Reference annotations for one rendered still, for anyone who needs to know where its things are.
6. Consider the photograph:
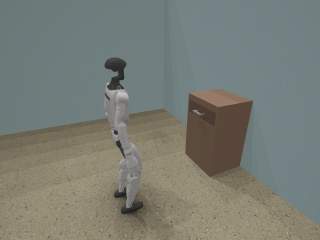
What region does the robot left upper arm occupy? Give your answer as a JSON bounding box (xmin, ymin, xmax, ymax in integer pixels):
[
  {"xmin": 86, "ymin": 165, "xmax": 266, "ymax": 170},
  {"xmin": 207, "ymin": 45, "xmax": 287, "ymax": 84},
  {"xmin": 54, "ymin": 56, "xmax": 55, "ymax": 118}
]
[{"xmin": 103, "ymin": 83, "xmax": 110, "ymax": 113}]

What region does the right robot hand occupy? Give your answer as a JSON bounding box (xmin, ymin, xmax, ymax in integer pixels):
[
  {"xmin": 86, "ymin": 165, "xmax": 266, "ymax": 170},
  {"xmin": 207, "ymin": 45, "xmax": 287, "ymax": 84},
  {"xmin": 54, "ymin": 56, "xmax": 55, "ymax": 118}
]
[{"xmin": 126, "ymin": 156, "xmax": 141, "ymax": 177}]

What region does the left robot forearm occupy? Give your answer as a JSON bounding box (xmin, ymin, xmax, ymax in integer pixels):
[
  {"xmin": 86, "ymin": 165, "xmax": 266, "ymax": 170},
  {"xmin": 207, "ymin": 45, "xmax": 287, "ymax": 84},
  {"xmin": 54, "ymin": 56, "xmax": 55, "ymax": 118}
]
[{"xmin": 105, "ymin": 111, "xmax": 114, "ymax": 130}]

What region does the drawer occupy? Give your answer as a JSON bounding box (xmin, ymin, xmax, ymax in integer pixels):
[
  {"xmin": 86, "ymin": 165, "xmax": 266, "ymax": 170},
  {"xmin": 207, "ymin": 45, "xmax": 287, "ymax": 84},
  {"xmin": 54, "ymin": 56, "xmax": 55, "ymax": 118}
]
[{"xmin": 189, "ymin": 100, "xmax": 216, "ymax": 126}]

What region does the right robot forearm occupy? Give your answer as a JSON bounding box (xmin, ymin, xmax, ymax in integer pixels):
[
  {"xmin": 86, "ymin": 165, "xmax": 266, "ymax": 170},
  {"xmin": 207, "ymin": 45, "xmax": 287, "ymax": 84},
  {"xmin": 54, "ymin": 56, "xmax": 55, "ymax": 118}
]
[{"xmin": 117, "ymin": 123, "xmax": 134, "ymax": 158}]

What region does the robot head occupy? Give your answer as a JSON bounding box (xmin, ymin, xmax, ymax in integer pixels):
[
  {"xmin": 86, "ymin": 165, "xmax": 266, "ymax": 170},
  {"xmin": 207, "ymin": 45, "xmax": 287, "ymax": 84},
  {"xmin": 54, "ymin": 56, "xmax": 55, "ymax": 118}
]
[{"xmin": 104, "ymin": 57, "xmax": 127, "ymax": 91}]

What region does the cabinet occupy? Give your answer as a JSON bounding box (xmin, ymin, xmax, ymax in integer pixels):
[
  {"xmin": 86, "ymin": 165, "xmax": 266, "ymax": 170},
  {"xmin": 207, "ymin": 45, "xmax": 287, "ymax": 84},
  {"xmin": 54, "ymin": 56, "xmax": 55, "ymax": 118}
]
[{"xmin": 185, "ymin": 89, "xmax": 253, "ymax": 177}]

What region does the robot right upper arm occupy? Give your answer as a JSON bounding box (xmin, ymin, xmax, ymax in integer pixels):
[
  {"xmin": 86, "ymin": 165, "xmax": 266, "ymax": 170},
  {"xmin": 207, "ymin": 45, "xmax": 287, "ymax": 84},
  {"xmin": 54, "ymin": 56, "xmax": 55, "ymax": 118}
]
[{"xmin": 114, "ymin": 90, "xmax": 129, "ymax": 130}]

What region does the handle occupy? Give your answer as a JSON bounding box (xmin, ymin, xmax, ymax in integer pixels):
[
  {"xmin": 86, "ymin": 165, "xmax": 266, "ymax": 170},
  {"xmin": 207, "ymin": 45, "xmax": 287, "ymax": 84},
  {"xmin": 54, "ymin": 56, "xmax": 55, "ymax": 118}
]
[{"xmin": 192, "ymin": 110, "xmax": 204, "ymax": 116}]

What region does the right robot shin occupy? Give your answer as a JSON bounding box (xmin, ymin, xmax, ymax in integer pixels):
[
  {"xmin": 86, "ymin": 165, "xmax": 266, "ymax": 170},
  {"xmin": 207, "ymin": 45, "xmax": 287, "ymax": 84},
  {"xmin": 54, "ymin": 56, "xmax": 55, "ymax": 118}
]
[{"xmin": 126, "ymin": 176, "xmax": 141, "ymax": 208}]

